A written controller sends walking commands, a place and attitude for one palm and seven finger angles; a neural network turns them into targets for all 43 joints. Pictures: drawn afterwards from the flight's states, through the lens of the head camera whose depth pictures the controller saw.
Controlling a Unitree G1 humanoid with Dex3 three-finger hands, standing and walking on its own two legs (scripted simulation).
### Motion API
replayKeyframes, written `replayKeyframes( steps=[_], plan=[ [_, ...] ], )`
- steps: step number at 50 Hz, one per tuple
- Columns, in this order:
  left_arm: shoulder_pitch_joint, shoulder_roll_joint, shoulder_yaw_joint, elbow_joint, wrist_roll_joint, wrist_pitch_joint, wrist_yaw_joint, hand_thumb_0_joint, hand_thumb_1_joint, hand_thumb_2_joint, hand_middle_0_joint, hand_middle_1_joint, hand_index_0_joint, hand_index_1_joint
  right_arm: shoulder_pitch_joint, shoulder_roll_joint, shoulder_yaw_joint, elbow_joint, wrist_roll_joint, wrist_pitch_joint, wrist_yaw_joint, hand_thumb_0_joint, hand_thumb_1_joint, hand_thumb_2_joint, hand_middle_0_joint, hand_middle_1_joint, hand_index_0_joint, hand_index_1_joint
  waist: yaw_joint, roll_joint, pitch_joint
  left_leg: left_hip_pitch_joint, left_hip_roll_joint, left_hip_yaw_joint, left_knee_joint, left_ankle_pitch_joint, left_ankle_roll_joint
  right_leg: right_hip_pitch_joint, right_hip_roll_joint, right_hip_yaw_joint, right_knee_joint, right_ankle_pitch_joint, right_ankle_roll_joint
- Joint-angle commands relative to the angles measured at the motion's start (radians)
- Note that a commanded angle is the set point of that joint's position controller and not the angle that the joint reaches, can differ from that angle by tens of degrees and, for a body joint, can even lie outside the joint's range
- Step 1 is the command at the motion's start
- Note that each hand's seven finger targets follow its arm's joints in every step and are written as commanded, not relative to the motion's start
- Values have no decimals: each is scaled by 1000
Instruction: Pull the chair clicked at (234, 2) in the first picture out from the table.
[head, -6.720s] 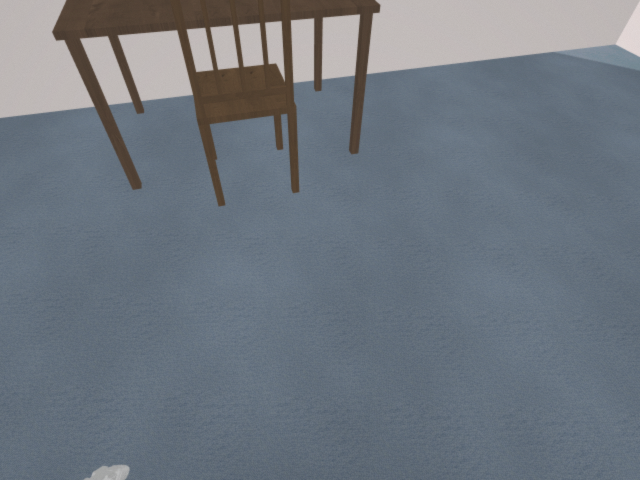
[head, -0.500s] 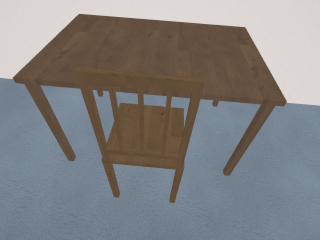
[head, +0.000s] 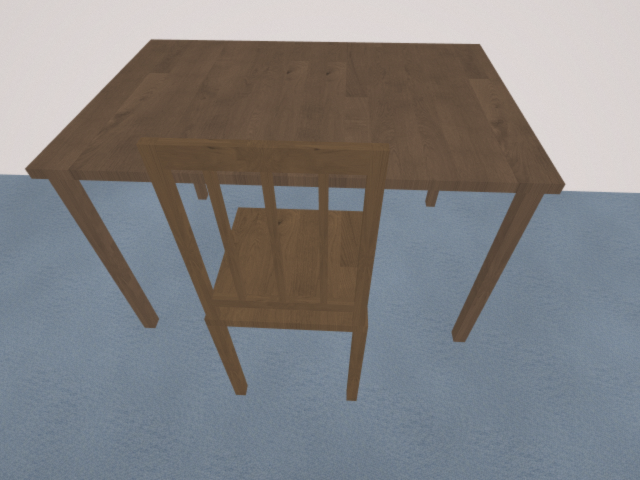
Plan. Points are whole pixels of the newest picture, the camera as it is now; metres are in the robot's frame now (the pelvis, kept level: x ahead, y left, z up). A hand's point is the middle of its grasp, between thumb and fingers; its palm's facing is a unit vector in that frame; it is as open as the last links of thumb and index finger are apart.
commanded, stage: look again from close up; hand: left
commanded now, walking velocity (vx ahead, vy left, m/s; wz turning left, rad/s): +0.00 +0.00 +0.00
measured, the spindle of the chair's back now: (275, 245) +0.53 +0.12 -0.06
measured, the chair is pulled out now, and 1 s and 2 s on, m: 0.00 0.00 0.00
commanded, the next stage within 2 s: none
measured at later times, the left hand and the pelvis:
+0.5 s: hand out of the picture -0.04 +0.18 -0.17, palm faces +0.05 -0.99 -0.16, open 7.3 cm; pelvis -0.02 +0.02 +0.00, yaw +0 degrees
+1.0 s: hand out of the picture -0.05 +0.18 -0.17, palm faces +0.05 -0.99 -0.14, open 7.3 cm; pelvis -0.02 +0.03 +0.01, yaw +0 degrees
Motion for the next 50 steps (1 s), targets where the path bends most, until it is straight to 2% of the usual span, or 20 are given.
replayKeyframes(
  steps=[1, 3, 4, 7, 14, 17, 20, 22, 24, 26, 29, 38, 44, 46, 50],
  plan=[
    [49, 118, 17, -42, -5, -11, 6, 0, 900, 900, -200, -300, -200, -300, 91, -60, 0, -23, -3, -7, 6, 0, -900, -900, 200, 300, 200, 300, -11, -48, 85, -75, 33, -42, -104, 80, 44, -42, -116, 150, -176, -10, -14],
    [51, 119, 17, -47, -6, -10, 4, 0, 900, 900, -200, -300, -200, -300, 93, -63, 2, -22, -4, -10, 6, 0, -900, -900, 200, 300, 200, 300, -6, -16, 84, -81, 35, -47, -118, 77, 46, -38, -115, 144, -176, -17, -11],
    [55, 120, 17, -49, -4, -9, 4, 0, 900, 900, -200, -300, -200, -300, 91, -58, 2, -21, -1, -9, 6, 0, -900, -900, 200, 300, 200, 300, -3, -17, 102, -95, 37, -47, -129, 55, 46, -41, -112, 141, -188, -33, -8],
    [57, 118, 18, -54, -7, -10, 3, 0, 900, 900, -200, -300, -200, -300, 103, -65, 4, -18, -3, -12, 6, 0, -900, -900, 200, 300, 200, 300, -3, -20, 80, -98, 36, -54, -134, 67, 46, -22, -114, 139, -181, -18, -8],
    [71, 112, 15, -56, -6, -7, 4, 0, 900, 900, -200, -300, -200, -300, 117, -60, 7, -6, 1, -14, 6, 0, -900, -900, 200, 300, 200, 300, 5, -32, 101, -135, 42, -65, -168, 33, 49, -12, -111, 123, -180, -14, 0],
    [78, 107, 14, -55, -7, -6, 5, 0, 900, 900, -200, -300, -200, -300, 125, -61, 9, 0, 0, -17, 6, 0, -900, -900, 200, 300, 200, 300, 6, -14, 84, -138, 42, -71, -171, 38, 49, 3, -114, 118, -164, 4, 0],
    [85, 98, 13, -54, -6, -4, 5, 0, 900, 900, -200, -300, -200, -300, 128, -59, 9, 3, 1, -17, 5, 0, -900, -900, 200, 300, 200, 300, 8, -16, 98, -154, 43, -79, -184, 18, 52, -1, -112, 112, -159, 5, 2],
    [92, 94, 13, -53, -7, -5, 5, 0, 900, 900, -200, -300, -200, -300, 133, -58, 10, 6, 1, -20, 5, 0, -900, -900, 200, 300, 200, 300, 9, -17, 79, -150, 45, -83, -183, 29, 54, 14, -112, 110, -148, 30, 3],
    [94, 91, 12, -50, -5, -4, 6, 0, 900, 900, -200, -300, -200, -300, 131, -51, 9, 9, 4, -19, 5, 0, -900, -900, 200, 300, 200, 300, 11, -29, 98, -158, 48, -83, -194, 18, 56, 6, -112, 102, -153, 26, 5],
    [97, 87, 11, -50, -5, -4, 6, 0, 900, 900, -200, -300, -200, -300, 135, -55, 9, 11, 2, -20, 5, 0, -900, -900, 200, 300, 200, 300, 10, -3, 88, -156, 46, -88, -194, 18, 56, 9, -112, 105, -142, 37, 5],
    [105, 83, 11, -46, -4, -5, 6, 0, 900, 900, -200, -300, -200, -300, 131, -49, 9, 11, 6, -21, 4, 0, -900, -900, 200, 300, 200, 300, 11, -37, 81, -148, 48, -87, -193, 36, 59, 16, -113, 99, -144, 57, 7],
    [115, 74, 8, -41, -3, -5, 8, 0, 900, 900, -200, -300, -200, -300, 118, -50, 7, 12, 4, -19, 4, 0, -900, -900, 200, 300, 200, 300, 8, -10, 90, -135, 47, -87, -195, 36, 57, -6, -115, 101, -143, 66, 10],
    [125, 71, 9, -43, -1, -6, 8, 0, 900, 900, -200, -300, -200, -300, 107, -47, 6, 9, 6, -19, 3, 0, -900, -900, 200, 300, 200, 300, 10, -33, 86, -126, 47, -88, -200, 37, 61, -5, -116, 100, -152, 73, 12],
    [124, 71, 7, -43, -1, -6, 8, 0, 900, 900, -200, -300, -200, -300, 103, -53, 5, 9, 5, -18, 5, 0, -900, -900, 200, 300, 200, 300, 9, -15, 87, -125, 44, -86, -197, 33, 58, -13, -117, 105, -151, 67, 12],
    [124, 72, 8, -43, -1, -8, 8, 0, 900, 900, -200, -300, -200, -300, 103, -53, 6, 8, 6, -20, 4, 0, -900, -900, 200, 300, 200, 300, 9, -39, 72, -112, 43, -83, -186, 81, 59, 3, -120, 103, -150, 101, 12]
  ],
)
